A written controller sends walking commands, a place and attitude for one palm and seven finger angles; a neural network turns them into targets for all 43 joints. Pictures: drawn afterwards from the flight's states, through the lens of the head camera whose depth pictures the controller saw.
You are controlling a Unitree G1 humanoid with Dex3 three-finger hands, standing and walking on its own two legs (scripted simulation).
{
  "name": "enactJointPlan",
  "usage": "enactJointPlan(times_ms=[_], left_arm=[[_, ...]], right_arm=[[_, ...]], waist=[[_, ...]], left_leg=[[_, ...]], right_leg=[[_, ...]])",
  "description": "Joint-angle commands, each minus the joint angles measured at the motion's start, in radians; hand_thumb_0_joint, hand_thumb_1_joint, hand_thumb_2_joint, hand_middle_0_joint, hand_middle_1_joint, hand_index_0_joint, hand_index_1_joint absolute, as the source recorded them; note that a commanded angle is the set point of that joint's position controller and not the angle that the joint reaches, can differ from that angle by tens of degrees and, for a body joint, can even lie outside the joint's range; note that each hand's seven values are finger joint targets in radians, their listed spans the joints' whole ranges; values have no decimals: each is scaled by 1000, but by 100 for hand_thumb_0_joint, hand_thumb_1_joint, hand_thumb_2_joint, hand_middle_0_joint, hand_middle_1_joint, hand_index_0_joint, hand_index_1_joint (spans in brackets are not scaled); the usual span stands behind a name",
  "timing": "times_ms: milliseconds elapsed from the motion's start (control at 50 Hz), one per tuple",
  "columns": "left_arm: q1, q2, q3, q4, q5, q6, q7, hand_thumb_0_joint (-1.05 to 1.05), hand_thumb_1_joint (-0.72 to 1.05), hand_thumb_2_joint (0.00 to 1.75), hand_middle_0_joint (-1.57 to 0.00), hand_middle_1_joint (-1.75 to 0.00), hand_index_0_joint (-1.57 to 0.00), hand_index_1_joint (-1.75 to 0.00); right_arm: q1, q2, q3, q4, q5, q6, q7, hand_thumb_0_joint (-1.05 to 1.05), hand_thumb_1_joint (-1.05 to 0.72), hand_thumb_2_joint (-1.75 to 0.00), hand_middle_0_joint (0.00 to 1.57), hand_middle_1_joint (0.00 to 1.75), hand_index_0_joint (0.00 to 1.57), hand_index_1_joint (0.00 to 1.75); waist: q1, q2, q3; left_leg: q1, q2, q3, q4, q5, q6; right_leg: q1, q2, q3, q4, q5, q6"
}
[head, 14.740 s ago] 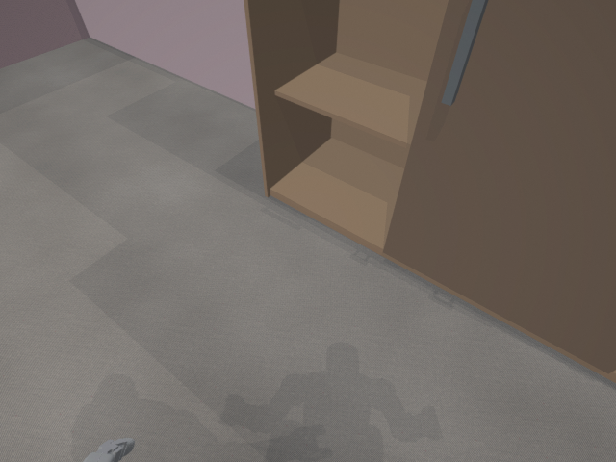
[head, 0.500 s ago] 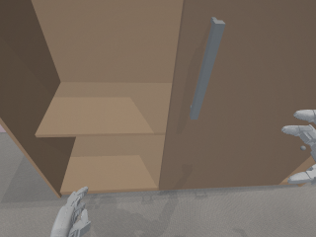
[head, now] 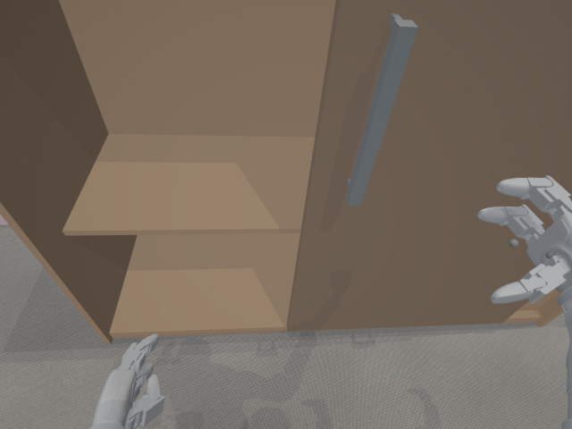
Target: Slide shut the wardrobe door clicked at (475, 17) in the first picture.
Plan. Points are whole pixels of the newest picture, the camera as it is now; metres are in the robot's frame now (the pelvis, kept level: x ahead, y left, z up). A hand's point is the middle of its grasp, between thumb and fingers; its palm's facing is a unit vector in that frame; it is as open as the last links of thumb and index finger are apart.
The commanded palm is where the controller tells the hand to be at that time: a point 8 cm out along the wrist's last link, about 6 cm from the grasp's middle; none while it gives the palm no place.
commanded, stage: move the hooked fingers beside the handle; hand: right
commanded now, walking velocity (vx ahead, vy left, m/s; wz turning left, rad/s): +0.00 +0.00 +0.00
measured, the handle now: (370, 124) +0.55 -0.12 +0.16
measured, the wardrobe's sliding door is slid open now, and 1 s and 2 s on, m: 0.62 0.62 0.61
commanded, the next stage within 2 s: none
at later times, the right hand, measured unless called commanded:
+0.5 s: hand (476, 199) +0.39 -0.24 +0.16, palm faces -0.04 +1.00 -0.03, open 14.0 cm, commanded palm +0.37 -0.28 +0.16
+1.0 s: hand (436, 163) +0.46 -0.20 +0.16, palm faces -0.05 +1.00 +0.00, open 14.0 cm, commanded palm +0.45 -0.25 +0.15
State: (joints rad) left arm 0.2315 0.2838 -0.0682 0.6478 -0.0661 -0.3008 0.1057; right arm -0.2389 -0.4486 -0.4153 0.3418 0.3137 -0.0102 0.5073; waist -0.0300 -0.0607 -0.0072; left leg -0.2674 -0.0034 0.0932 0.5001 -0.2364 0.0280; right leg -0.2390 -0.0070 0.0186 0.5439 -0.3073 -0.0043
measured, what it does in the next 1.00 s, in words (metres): stands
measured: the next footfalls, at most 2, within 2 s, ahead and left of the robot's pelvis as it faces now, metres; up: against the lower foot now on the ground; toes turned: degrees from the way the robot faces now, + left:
none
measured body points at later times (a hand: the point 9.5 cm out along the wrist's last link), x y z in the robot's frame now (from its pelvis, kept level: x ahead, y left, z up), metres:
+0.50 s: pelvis +0.01 -0.01 +0.00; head +0.02 +0.00 +0.45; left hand +0.15 +0.24 -0.09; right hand +0.39 -0.29 +0.16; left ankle +0.02 +0.10 -0.73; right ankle -0.01 -0.12 -0.74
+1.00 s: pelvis +0.02 -0.02 +0.00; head +0.05 -0.01 +0.45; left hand +0.07 +0.25 -0.11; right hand +0.46 -0.26 +0.16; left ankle +0.02 +0.10 -0.73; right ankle -0.01 -0.12 -0.74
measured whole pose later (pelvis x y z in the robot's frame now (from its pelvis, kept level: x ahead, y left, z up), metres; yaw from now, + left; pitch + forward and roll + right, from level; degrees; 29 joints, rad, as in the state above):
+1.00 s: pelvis +0.02 -0.02 +0.00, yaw +3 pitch +6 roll +1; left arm 0.37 0.28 -0.03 0.70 -0.04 -0.14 0.06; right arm -0.72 -0.44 -0.36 0.87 0.18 -0.12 0.32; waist 0.07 -0.03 -0.04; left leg -0.37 0.00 0.04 0.51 -0.24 0.01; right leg -0.32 0.00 -0.03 0.54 -0.32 -0.03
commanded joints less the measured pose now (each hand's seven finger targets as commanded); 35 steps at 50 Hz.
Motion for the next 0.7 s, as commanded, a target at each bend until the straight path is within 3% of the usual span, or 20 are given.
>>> enactJointPlan(times_ms=[0,20,40,100,140,160,220,280,340,400,420,460,540,560,580,620,680], left_arm=[[-86,109,42,-158,-1,-58,10,0,90,90,-20,-30,-20,-30],[-83,107,44,-157,0,-56,7,0,90,90,-20,-30,-20,-30],[-75,112,46,-156,0,-52,1,0,90,90,-20,-30,-20,-30],[-69,120,47,-154,-4,-34,-2,0,90,90,-20,-30,-20,-30],[-64,124,51,-160,-6,-24,-5,0,90,90,-20,-30,-20,-30],[-69,123,51,-169,-7,-22,-5,0,90,90,-20,-30,-20,-30],[-59,116,57,-181,1,-21,-4,0,90,90,-20,-30,-20,-30],[-44,110,57,-162,4,-20,1,0,90,90,-20,-30,-20,-30],[-15,122,59,-121,2,-4,8,0,90,90,-20,-30,-20,-30],[-13,130,55,-109,-4,10,11,0,90,90,-20,-30,-20,-30],[-13,128,56,-113,-5,12,10,0,90,90,-20,-30,-20,-30],[-5,128,57,-119,-3,18,5,0,90,90,-20,-30,-20,-30],[23,130,61,-110,7,32,3,0,90,90,-20,-30,-20,-30],[29,130,63,-113,9,32,0,0,90,90,-20,-30,-20,-30],[32,127,61,-111,10,35,-1,0,90,90,-20,-30,-20,-30],[48,124,61,-101,13,39,-6,0,90,90,-20,-30,-20,-30],[78,133,66,-81,13,63,-15,0,90,90,-20,-30,-20,-30]], right_arm=[[-379,-288,-105,-208,28,-92,-28,0,50,-30,30,120,30,120],[-351,-268,-96,-176,26,-83,-31,0,50,-30,30,120,30,120],[-314,-289,-120,-154,24,-74,-40,0,50,-30,30,120,30,120],[-319,-256,-77,-60,4,-27,-51,0,50,-30,30,120,30,120],[-329,-269,-82,-49,-7,-11,-59,0,50,-30,30,120,30,120],[-385,-241,-45,-88,-9,-14,-59,0,50,-30,30,120,30,120],[-463,-286,-86,-190,-15,-53,-73,0,50,-30,30,120,30,120],[-565,-254,-49,-218,-16,-95,-89,0,50,-30,30,120,30,120],[-550,-238,-35,-67,-22,-83,-96,0,50,-30,30,120,30,120],[-608,-205,24,52,-44,-49,-101,0,50,-30,30,120,30,120],[-625,-189,46,55,-51,-43,-102,0,50,-30,30,120,30,120],[-665,-205,52,55,-68,-43,-111,0,50,-30,30,120,30,120],[-795,-231,33,64,-65,-93,-135,0,50,-30,30,120,30,120],[-804,-257,2,60,-65,-107,-143,0,50,-30,30,120,30,120],[-822,-242,14,67,-67,-117,-148,0,50,-30,30,120,30,120],[-836,-238,16,103,-79,-132,-160,0,50,-30,30,120,30,120],[-796,-239,15,230,-102,-116,-179,0,50,-30,30,120,30,120]], waist=[[9,-22,-286],[7,-18,-264],[-6,-2,-255],[5,21,-164],[2,45,-167],[14,34,-198],[10,-14,-334],[37,-33,-357],[52,33,-263],[65,7,-175],[64,-37,-195],[63,-48,-245],[75,41,-335],[67,23,-370],[70,18,-389],[68,-25,-384],[74,15,-314]], left_leg=[[141,3,-52,-41,207,-10],[128,4,-51,-39,232,-9],[148,6,-50,-41,233,-8],[83,9,-48,-46,211,-9],[91,8,-46,-45,201,-7],[91,9,-49,-40,215,-9],[137,7,-52,-21,286,-5],[122,0,-54,-24,296,-8],[76,-1,-52,-41,253,-9],[19,6,-46,-49,182,-4],[15,10,-49,-47,182,-1],[35,11,-50,-40,204,3],[65,3,-50,-27,235,-1],[83,4,-55,-19,262,0],[88,4,-57,-15,278,-2],[79,5,-54,-9,296,2],[59,6,-51,-12,308,0]], right_leg=[[41,23,18,-85,230,-25],[39,21,14,-85,247,-25],[12,20,13,-86,251,-23],[-28,17,5,-97,220,-23],[-33,14,6,-98,222,-23],[-14,15,4,-97,231,-24],[65,15,4,-80,318,-24],[102,13,5,-74,333,-22],[58,8,3,-79,276,-25],[14,8,11,-99,211,-20],[28,11,9,-95,216,-19],[41,13,12,-86,247,-18],[58,6,20,-71,281,-21],[71,8,22,-69,311,-19],[79,8,17,-67,323,-18],[86,7,19,-66,358,-11],[30,3,9,-66,356,-13]])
